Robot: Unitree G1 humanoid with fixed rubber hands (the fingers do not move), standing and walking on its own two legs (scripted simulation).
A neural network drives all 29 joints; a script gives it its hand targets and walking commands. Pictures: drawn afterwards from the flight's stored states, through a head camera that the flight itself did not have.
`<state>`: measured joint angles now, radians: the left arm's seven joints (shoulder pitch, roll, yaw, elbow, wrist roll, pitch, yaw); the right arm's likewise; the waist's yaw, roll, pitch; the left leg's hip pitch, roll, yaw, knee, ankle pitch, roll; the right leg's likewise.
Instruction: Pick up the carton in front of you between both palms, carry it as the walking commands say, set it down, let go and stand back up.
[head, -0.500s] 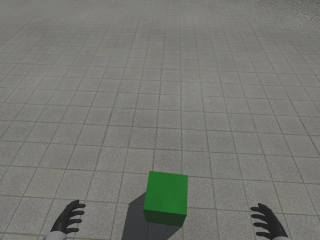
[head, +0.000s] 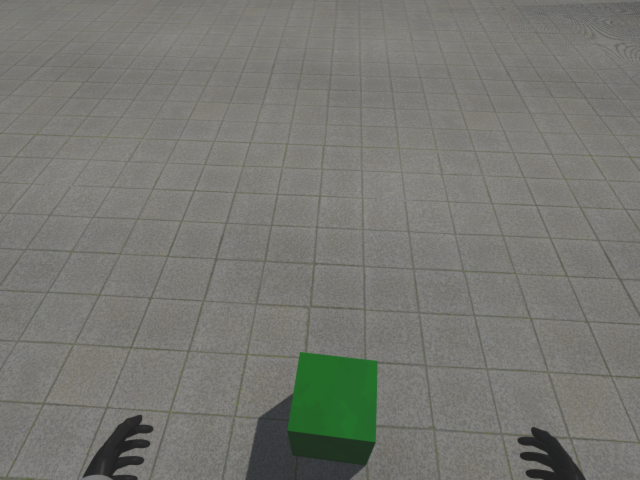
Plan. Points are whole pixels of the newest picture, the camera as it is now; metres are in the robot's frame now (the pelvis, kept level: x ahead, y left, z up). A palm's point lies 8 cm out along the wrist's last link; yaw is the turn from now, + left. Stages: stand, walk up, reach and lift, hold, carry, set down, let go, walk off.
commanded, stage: stand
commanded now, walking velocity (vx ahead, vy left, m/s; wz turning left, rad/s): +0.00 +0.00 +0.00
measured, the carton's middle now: (333, 409) +0.40 -0.01 -0.65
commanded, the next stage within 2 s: none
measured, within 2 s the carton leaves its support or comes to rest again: neither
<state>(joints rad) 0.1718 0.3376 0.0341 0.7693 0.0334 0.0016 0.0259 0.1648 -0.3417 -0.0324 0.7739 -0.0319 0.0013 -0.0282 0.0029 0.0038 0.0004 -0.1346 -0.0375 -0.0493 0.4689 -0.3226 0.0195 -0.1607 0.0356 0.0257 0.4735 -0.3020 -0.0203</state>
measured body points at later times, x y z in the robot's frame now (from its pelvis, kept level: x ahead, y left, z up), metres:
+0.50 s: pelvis -0.03 +0.00 +0.01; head -0.04 +0.00 +0.46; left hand +0.09 +0.31 -0.10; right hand +0.09 -0.30 -0.10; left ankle -0.05 +0.11 -0.74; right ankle -0.03 -0.11 -0.74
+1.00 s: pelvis -0.03 +0.00 +0.01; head -0.04 +0.00 +0.46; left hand +0.07 +0.32 -0.10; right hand +0.08 -0.31 -0.10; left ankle -0.05 +0.11 -0.74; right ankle -0.03 -0.11 -0.74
